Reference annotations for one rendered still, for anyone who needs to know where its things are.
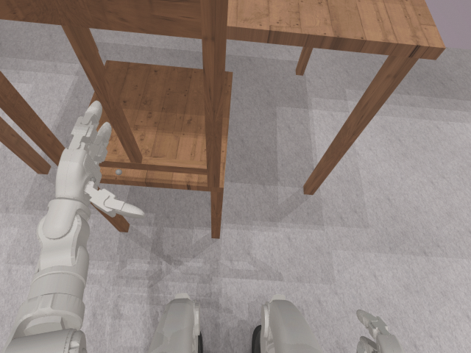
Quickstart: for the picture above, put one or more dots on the robot left hand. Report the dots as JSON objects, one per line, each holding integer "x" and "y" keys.
{"x": 80, "y": 161}

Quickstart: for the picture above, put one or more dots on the robot left thigh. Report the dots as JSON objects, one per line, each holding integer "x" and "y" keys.
{"x": 179, "y": 323}

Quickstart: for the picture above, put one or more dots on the robot left forearm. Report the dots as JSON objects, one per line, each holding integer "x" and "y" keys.
{"x": 56, "y": 292}

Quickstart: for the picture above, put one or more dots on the robot right hand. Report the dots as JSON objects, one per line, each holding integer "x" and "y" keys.
{"x": 385, "y": 341}

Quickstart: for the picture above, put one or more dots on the robot right shin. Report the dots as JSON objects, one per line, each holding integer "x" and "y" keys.
{"x": 268, "y": 346}

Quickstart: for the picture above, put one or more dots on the table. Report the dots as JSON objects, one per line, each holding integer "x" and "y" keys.
{"x": 402, "y": 29}

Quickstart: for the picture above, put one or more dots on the left robot upper arm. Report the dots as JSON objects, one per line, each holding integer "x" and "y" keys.
{"x": 60, "y": 341}

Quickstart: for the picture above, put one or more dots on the chair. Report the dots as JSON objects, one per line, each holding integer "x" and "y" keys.
{"x": 169, "y": 124}

